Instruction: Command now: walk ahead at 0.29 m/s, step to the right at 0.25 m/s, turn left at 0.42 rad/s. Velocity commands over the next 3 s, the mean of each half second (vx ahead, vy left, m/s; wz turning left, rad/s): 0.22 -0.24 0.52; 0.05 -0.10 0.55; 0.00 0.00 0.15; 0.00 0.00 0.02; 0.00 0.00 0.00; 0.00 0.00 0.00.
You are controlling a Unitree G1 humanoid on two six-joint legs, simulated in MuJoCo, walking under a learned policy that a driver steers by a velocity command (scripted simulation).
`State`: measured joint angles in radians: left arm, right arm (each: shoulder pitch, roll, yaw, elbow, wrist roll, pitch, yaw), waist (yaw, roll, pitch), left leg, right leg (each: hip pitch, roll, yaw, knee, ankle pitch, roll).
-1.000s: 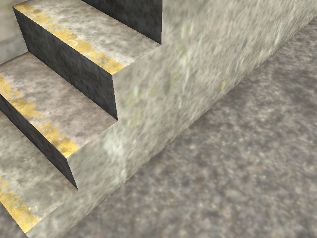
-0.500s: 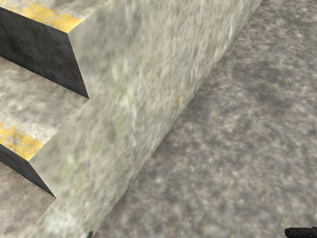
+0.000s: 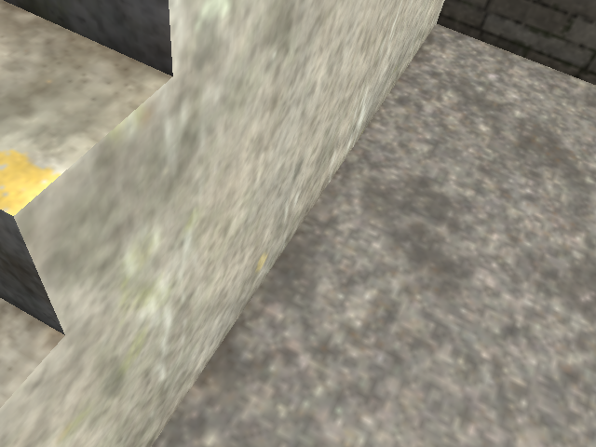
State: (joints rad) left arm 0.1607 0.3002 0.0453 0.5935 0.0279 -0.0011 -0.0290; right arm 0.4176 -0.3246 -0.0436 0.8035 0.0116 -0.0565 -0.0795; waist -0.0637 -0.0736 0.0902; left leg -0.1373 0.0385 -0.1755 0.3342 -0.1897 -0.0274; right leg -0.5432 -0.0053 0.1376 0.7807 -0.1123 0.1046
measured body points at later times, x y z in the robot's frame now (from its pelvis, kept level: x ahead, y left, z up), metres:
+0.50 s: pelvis +0.12 -0.12 -0.03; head +0.15 -0.08 +0.42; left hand +0.15 +0.16 -0.16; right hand +0.34 -0.35 -0.11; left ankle +0.13 -0.06 -0.75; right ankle +0.14 -0.23 -0.72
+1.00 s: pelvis +0.16 -0.24 -0.02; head +0.19 -0.24 +0.43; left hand +0.16 +0.07 -0.08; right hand +0.47 -0.40 -0.11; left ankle +0.07 -0.14 -0.63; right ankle +0.27 -0.35 -0.75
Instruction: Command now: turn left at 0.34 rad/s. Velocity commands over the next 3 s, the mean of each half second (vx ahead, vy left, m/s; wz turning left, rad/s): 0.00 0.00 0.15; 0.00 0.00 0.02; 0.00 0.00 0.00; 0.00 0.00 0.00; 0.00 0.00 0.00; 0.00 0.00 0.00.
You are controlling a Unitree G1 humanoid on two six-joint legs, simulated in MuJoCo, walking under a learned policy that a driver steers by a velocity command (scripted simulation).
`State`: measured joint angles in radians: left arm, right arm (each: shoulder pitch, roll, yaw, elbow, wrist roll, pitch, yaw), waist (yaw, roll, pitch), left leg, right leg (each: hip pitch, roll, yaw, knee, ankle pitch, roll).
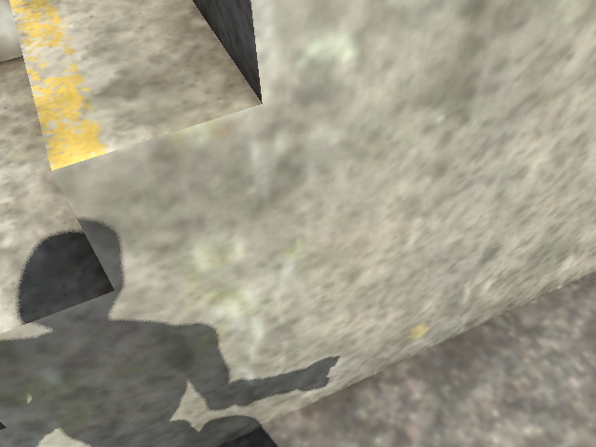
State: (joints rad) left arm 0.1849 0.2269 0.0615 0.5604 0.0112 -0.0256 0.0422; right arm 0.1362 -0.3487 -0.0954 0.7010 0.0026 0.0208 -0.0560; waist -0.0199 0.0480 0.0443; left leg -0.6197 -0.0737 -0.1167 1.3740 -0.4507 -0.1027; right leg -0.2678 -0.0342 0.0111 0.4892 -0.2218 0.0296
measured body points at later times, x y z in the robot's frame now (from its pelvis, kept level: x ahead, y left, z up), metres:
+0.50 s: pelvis -0.04 +0.02 +0.00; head -0.03 +0.03 +0.45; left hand +0.08 +0.30 -0.10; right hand +0.13 -0.20 -0.11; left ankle -0.04 +0.13 -0.74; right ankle -0.04 -0.14 -0.74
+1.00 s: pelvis -0.04 +0.01 +0.00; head -0.03 +0.01 +0.45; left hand +0.07 +0.28 -0.11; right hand +0.08 -0.24 -0.13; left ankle -0.04 +0.13 -0.74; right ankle -0.04 -0.14 -0.74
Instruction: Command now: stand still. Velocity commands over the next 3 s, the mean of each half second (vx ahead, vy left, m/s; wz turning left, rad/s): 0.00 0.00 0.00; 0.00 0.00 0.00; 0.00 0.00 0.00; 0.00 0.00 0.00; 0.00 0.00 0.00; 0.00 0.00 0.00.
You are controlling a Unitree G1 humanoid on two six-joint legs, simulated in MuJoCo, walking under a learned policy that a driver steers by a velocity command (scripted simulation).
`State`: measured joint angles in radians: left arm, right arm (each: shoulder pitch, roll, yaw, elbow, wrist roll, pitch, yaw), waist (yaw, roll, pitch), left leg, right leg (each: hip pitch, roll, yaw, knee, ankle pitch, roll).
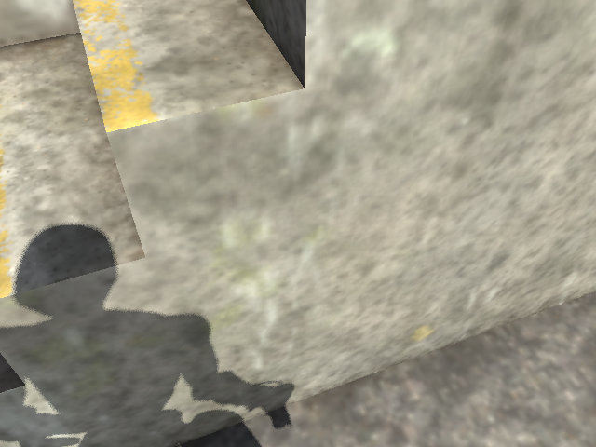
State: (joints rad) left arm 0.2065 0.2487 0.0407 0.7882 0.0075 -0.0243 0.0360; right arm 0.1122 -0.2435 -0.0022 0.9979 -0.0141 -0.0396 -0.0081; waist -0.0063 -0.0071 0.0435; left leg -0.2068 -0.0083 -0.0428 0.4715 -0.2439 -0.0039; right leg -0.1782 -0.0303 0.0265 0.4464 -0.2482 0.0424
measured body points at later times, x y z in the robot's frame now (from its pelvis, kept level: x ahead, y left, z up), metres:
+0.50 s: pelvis +0.01 +0.00 +0.00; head +0.02 +0.00 +0.45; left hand +0.10 +0.27 -0.13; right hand +0.10 -0.27 -0.13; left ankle +0.01 +0.12 -0.74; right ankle +0.00 -0.15 -0.74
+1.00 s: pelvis +0.01 +0.00 +0.00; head +0.02 +0.00 +0.45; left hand +0.09 +0.27 -0.13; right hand +0.09 -0.27 -0.14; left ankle +0.01 +0.12 -0.74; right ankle +0.00 -0.15 -0.74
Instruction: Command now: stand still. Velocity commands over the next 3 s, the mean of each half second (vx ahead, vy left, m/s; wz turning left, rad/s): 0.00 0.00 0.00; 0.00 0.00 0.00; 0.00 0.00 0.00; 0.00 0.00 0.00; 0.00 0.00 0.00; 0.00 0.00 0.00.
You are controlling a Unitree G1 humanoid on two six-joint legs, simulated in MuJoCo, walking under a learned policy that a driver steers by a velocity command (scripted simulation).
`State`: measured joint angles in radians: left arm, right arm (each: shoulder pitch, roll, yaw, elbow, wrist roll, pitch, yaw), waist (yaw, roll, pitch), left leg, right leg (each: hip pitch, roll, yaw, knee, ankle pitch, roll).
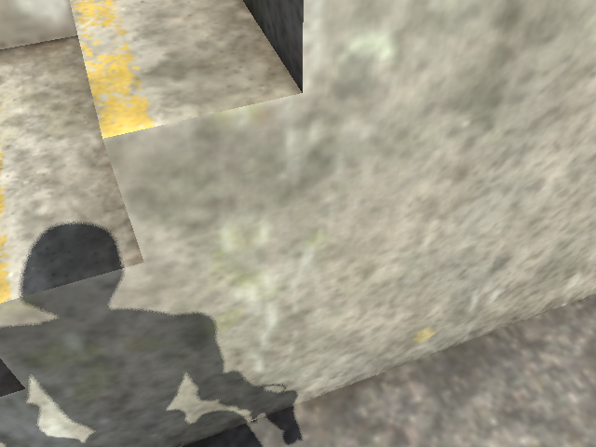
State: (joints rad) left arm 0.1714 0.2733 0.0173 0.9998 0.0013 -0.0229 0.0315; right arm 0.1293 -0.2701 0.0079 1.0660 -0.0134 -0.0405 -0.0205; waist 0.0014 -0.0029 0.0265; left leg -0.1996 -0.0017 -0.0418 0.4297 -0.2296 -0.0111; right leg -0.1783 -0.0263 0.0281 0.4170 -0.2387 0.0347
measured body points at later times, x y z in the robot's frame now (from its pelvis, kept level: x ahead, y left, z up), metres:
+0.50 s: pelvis +0.00 +0.00 +0.00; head +0.02 +0.00 +0.45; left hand +0.08 +0.27 -0.14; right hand +0.08 -0.27 -0.14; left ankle +0.00 +0.13 -0.74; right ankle -0.01 -0.14 -0.74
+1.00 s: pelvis +0.00 +0.00 +0.00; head +0.02 +0.00 +0.45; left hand +0.08 +0.27 -0.14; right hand +0.08 -0.27 -0.14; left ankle +0.00 +0.13 -0.74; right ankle -0.01 -0.14 -0.74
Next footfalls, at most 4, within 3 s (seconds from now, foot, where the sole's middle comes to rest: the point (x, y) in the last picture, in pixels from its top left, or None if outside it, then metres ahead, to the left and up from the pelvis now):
none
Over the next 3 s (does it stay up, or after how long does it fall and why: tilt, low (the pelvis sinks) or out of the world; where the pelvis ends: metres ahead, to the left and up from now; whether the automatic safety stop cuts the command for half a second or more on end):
stays up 0.00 0.00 0.00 its command is cut before an obstacle from the start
